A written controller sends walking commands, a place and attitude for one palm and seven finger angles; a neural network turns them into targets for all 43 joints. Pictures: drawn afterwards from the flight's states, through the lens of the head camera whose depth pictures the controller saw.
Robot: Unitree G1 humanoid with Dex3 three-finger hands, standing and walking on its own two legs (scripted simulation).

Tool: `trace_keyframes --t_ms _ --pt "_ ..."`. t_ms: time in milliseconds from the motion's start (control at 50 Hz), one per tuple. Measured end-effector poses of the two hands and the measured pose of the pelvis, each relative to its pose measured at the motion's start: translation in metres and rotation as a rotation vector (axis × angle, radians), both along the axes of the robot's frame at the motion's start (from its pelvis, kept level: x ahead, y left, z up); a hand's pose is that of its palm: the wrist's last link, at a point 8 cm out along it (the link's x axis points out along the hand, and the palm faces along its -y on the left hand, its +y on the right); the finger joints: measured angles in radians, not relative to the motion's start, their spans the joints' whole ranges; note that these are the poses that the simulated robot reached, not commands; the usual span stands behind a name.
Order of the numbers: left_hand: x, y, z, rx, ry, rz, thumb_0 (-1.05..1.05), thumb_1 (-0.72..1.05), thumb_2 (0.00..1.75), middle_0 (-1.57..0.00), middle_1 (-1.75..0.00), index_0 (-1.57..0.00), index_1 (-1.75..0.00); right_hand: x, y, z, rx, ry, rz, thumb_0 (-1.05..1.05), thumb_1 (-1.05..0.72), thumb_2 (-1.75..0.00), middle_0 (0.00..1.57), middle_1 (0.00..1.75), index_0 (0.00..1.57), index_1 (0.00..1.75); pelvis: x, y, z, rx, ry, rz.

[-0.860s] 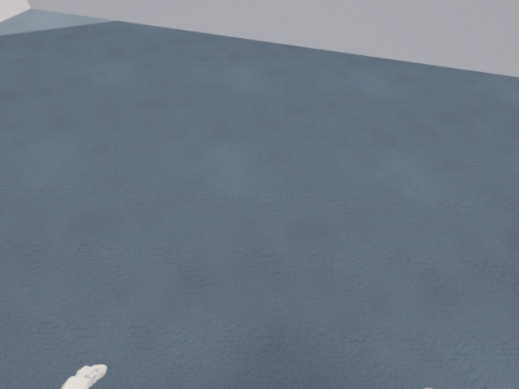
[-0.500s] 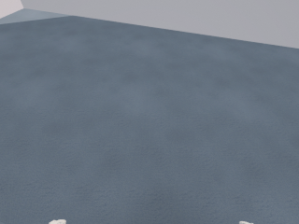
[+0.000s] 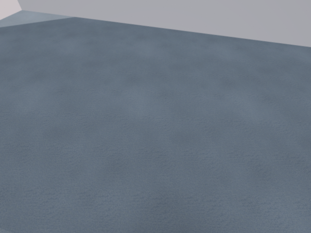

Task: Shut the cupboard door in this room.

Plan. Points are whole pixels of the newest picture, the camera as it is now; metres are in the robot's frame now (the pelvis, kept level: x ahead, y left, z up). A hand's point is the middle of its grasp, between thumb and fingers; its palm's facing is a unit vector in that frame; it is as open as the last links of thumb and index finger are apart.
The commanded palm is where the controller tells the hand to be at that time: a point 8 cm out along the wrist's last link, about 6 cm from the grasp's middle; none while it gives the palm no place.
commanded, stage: stand and wait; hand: left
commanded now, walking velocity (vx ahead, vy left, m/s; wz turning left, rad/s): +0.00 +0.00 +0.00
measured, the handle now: out of the picture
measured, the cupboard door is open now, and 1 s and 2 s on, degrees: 82 82 82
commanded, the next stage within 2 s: turn or walk to find it in 0.04 s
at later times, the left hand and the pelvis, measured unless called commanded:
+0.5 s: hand out of the picture +0.03 +0.23 -0.19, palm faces +0.09 -0.97 -0.22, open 7.4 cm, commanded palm none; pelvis -0.02 +0.02 -0.01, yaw +6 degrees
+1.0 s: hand out of the picture -0.06 +0.18 -0.16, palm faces +0.35 -0.89 -0.28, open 7.4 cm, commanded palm none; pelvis -0.05 -0.03 +0.00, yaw +21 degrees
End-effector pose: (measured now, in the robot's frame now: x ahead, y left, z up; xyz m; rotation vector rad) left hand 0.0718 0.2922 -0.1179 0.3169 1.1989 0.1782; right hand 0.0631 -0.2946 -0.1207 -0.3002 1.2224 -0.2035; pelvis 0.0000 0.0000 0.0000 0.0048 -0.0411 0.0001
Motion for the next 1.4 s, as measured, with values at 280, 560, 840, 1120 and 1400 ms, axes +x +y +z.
trace_keyframes --t_ms 280,560,840,1120,1400 --pt "-0.006 -0.013 -0.012 -0.033 -0.015 0.045 0.0 0.9 0.89 -0.2 -0.3 -0.2 -0.3 -0.004 0.016 -0.01 0.024 0.039 0.026 0.0 -0.91 -0.9 0.2 0.3 0.2 0.3 -0.006 0.001 -0.006 -0.01 0.023 0.047" --pt "-0.059 -0.016 -0.035 -0.12 0.047 0.165 0.0 0.9 0.89 -0.2 -0.3 -0.2 -0.3 -0.026 0.083 -0.016 0.096 0.09 0.062 0.0 -0.91 -0.9 0.21 0.3 0.2 0.3 -0.022 0.021 -0.009 -0.027 0.038 0.13" --pt "-0.101 -0.046 -0.008 -0.032 -0.064 0.292 0.0 0.9 0.89 -0.2 -0.3 -0.2 -0.3 -0.017 0.036 -0.036 0.118 0.089 0.149 0.0 -0.91 -0.9 0.21 0.3 0.2 0.3 -0.048 -0.02 -0.013 -0.009 0.043 0.272" --pt "-0.2 -0.08 -0.022 -0.11 0.023 0.489 0.0 0.9 0.89 -0.2 -0.3 -0.2 -0.3 0.027 0.049 -0.02 0.067 0.087 0.335 0.0 -0.91 -0.9 0.2 0.3 0.2 0.3 -0.06 -0.018 -0.008 0.003 0.03 0.423" --pt "-0.278 -0.038 -0.04 -0.162 0.101 0.653 0.01 0.91 0.89 -0.19 -0.3 -0.2 -0.3 0.047 0.155 0.006 0.076 -0.058 0.535 0.0 -0.91 -0.9 0.2 0.3 0.2 0.3 -0.091 0.022 -0.005 -0.046 0.019 0.523"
